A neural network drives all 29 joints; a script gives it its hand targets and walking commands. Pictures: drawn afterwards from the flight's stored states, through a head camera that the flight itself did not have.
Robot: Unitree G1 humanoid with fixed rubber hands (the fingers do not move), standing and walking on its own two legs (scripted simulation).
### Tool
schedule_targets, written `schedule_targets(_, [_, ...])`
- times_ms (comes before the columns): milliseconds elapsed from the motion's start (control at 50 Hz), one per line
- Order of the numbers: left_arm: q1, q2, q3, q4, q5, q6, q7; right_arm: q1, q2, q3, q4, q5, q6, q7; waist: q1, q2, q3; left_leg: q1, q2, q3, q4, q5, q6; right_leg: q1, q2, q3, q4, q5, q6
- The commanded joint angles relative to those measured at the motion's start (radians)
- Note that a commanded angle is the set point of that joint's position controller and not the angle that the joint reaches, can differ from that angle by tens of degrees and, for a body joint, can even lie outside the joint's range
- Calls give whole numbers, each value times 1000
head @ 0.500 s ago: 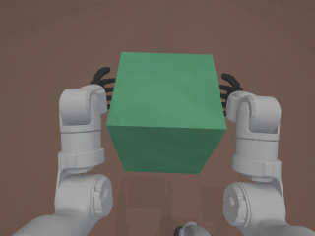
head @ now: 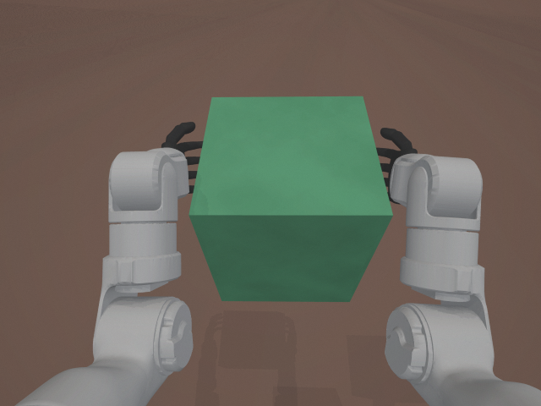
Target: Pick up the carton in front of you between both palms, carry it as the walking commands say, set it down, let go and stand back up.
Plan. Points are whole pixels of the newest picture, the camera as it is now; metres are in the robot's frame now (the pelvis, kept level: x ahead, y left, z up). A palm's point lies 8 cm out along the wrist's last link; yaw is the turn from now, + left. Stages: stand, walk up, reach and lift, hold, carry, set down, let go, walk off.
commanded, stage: carry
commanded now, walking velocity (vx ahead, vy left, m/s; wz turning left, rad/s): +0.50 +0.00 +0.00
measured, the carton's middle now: (286, 207) +0.38 +0.00 +0.10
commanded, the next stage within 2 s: none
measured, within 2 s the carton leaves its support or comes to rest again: neither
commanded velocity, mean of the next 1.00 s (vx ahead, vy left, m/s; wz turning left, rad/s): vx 0.50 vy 0.00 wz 0.00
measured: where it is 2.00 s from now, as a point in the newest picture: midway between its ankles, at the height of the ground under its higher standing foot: (280, 190)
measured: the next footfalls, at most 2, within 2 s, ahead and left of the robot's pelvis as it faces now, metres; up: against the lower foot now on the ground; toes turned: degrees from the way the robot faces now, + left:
right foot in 0.42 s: +0.43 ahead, -0.12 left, +0.00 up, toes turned -10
left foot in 0.92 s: +0.78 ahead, +0.11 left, +0.00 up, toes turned +11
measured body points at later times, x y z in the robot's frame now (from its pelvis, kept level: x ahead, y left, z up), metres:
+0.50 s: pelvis +0.32 -0.03 +0.01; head +0.31 -0.04 +0.46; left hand +0.61 +0.12 +0.10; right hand +0.60 -0.19 +0.09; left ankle +0.15 +0.07 -0.65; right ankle +0.39 -0.11 -0.72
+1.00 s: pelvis +0.64 +0.02 +0.00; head +0.61 +0.03 +0.45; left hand +0.92 +0.17 +0.08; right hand +0.91 -0.14 +0.08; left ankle +0.74 +0.10 -0.72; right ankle +0.45 -0.11 -0.64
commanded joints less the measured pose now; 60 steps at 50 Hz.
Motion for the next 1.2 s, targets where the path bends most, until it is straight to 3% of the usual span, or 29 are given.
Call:
schedule_targets(0, [-690,-1069,-568,9,-407,10,-233,-627,1015,530,29,386,-26,221,-56,327,-526,896,388,-739,-160,20,201,-577,100,61,544,-51,-1])
schedule_targets(40, [-691,-1132,-575,-6,-415,-4,-233,-653,1082,534,-38,400,-39,232,-59,155,-466,812,345,-574,-140,120,154,-634,18,106,567,15,-25])
schedule_targets(60, [-669,-1165,-577,-15,-412,-12,-233,-669,1118,546,-76,408,-47,236,-53,109,-434,737,329,-494,-162,148,121,-610,-14,108,505,70,-19])
schedule_targets(100, [-599,-1213,-587,-43,-396,-26,-229,-641,1174,570,-131,414,-60,245,-32,127,-431,663,303,-383,-220,148,85,-528,-31,95,371,123,7])
schedule_targets(200, [-327,-1274,-671,-147,-339,-82,-224,-381,1221,649,-236,376,-100,269,-21,157,-397,701,238,-197,-269,287,58,-481,-16,3,51,258,45])
schedule_targets(320, [-60,-1214,-822,-396,-322,-126,-245,-67,1145,796,-456,339,-149,284,-35,189,-321,734,200,-78,-231,454,21,-364,36,-89,-237,442,15])
schedule_targets(360, [35,-1155,-841,-436,-319,-123,-257,39,1134,829,-475,341,-149,290,-25,182,-324,691,193,-37,-131,552,-3,-197,68,-136,-324,473,-6])
schedule_targets(380, [86,-1135,-849,-450,-316,-119,-263,102,1123,834,-474,342,-147,294,-14,150,-358,598,174,6,-14,565,-29,-8,80,-164,-349,476,-22])
schedule_targets(400, [155,-1132,-849,-437,-314,-113,-272,144,1094,834,-471,338,-142,298,4,118,-410,441,156,20,128,411,-61,212,13,-98,-317,437,-42])
schedule_targets(420, [219,-1101,-832,-430,-301,-108,-279,173,1076,839,-477,341,-134,303,17,-57,-483,214,108,14,371,55,-94,422,-220,231,-313,394,-95])
schedule_targets(440, [232,-1097,-826,-387,-295,-112,-288,155,1062,857,-504,346,-123,303,20,-292,-479,-130,-27,-32,583,-388,-112,620,-392,563,-381,420,-230])
schedule_targets(460, [258,-1104,-822,-390,-305,-114,-292,149,1054,865,-496,350,-121,307,17,-242,-434,-227,14,-124,710,-430,-79,569,-384,557,-398,427,-244])
schedule_targets(480, [255,-1118,-827,-398,-311,-117,-296,138,1066,874,-498,361,-125,312,18,-169,-390,-231,56,-148,715,-401,-63,479,-344,470,-406,478,-219])
schedule_targets(500, [237,-1132,-833,-412,-318,-119,-299,132,1085,882,-493,370,-131,316,14,-52,-354,-211,91,-158,667,-329,-63,392,-327,394,-433,474,-190])
schedule_targets(520, [218,-1144,-840,-426,-330,-121,-302,139,1097,885,-487,376,-137,317,10,-11,-319,-172,118,-159,595,-279,-71,301,-312,326,-471,452,-163])
schedule_targets(560, [209,-1145,-848,-441,-344,-124,-308,160,1109,890,-481,373,-148,313,6,-54,-293,-109,118,-125,471,-217,-87,210,-271,216,-526,359,-140])
schedule_targets(640, [237,-1106,-858,-452,-363,-123,-320,213,1091,883,-482,344,-155,294,6,-94,-208,-109,112,-60,228,-96,-114,167,-224,102,-596,280,-143])
schedule_targets(720, [245,-1047,-857,-477,-366,-109,-316,229,1042,876,-508,334,-138,281,11,-100,-133,-96,92,-9,82,30,-104,169,-198,28,-589,406,-129])
schedule_targets(820, [248,-988,-842,-457,-347,-81,-302,227,982,860,-496,338,-105,281,14,-120,-71,-46,72,34,-29,67,-72,229,-195,-16,-526,555,-102])
schedule_targets(860, [240,-983,-842,-449,-346,-74,-300,225,976,849,-484,339,-99,283,8,-127,-111,107,26,91,-69,3,-57,226,-182,-60,-381,744,-78])
schedule_targets(880, [233,-982,-844,-449,-348,-71,-299,239,977,840,-469,337,-98,285,-10,-96,-170,286,-22,138,-94,-50,-54,171,-144,-116,-215,814,-53])
schedule_targets(900, [233,-978,-846,-447,-346,-69,-298,255,975,828,-454,332,-99,288,-29,-33,-258,532,43,49,-80,-108,-47,22,-116,-129,-13,684,-23])
schedule_targets(920, [204,-999,-859,-464,-356,-62,-296,248,964,813,-434,321,-106,293,-37,218,-372,779,333,-429,-168,-311,82,-272,-21,-102,314,450,35])
schedule_targets(940, [198,-1011,-860,-461,-355,-63,-301,271,1003,816,-413,329,-112,295,-29,361,-377,825,421,-697,-324,-206,142,-470,78,-25,493,28,38])
schedule_targets(960, [187,-1057,-869,-444,-361,-74,-304,248,1034,826,-440,344,-120,298,-26,265,-357,793,412,-594,-292,-81,135,-520,16,69,599,23,6])
schedule_targets(1000, [195,-1119,-873,-450,-364,-103,-312,213,1118,852,-472,364,-145,306,-23,76,-332,639,367,-417,-272,-14,76,-493,-67,104,546,118,-26])
schedule_targets(1040, [208,-1142,-888,-463,-350,-128,-308,196,1153,874,-492,378,-168,314,-14,99,-317,520,327,-289,-330,-119,30,-426,-91,87,429,210,-22])
schedule_targets(1080, [245,-1167,-896,-458,-341,-146,-299,222,1146,882,-499,384,-179,320,-11,144,-298,482,301,-217,-380,-187,35,-421,-88,53,331,253,-5])
schedule_targets(1180, [305,-1130,-898,-488,-320,-158,-284,270,1088,894,-538,388,-185,326,-18,133,-217,542,270,-119,-424,-93,50,-481,-82,-18,31,393,28])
